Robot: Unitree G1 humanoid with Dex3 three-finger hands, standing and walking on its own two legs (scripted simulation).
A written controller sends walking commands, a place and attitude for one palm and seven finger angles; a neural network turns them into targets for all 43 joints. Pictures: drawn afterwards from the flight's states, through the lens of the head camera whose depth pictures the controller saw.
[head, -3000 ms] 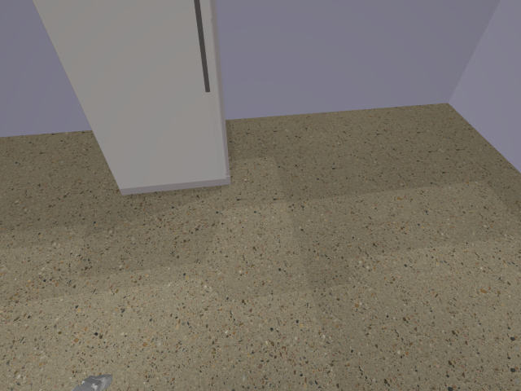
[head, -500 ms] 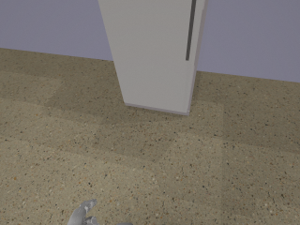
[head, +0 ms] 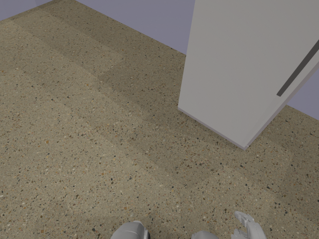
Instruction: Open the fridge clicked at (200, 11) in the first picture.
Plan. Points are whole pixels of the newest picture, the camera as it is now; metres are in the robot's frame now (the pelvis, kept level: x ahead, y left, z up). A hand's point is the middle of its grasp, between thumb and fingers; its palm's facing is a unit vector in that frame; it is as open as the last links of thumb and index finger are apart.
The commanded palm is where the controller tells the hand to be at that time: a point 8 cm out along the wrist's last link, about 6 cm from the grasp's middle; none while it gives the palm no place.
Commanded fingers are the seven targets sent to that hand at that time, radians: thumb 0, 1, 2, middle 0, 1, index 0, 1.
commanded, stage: walk to a spot facing it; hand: right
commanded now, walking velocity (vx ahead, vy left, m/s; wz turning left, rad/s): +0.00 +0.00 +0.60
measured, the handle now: out of the picture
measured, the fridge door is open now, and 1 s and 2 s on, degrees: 0 0 0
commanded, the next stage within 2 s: turn to face it in 1.70 s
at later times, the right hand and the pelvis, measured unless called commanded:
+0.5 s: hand out of the picture +0.16 -0.28 -0.15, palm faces -0.21 +0.96 -0.19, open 7.4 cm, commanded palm none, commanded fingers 0.00 -0.90 -0.90 0.20 0.30 0.20 0.30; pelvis +0.04 -0.08 +0.03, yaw +18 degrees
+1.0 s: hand (216, 206) +0.23 -0.13 -0.13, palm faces -0.56 +0.79 -0.26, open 7.4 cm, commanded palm none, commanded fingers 0.00 -0.90 -0.90 0.20 0.30 0.20 0.30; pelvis +0.04 -0.03 +0.02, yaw +36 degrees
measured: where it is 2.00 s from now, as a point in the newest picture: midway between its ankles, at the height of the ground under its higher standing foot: (151, 225)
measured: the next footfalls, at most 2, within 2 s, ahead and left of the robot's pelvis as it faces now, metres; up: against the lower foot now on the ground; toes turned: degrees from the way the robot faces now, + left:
right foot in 0.28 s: +0.11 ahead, -0.16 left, +0.00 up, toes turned +5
left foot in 0.82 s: +0.00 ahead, +0.06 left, +0.00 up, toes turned +38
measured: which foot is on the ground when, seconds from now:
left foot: down 0.00-0.28, up 0.30-0.80, down 0.82-1.00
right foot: up 0.00-0.26, down 0.28-0.82, up 0.84-1.00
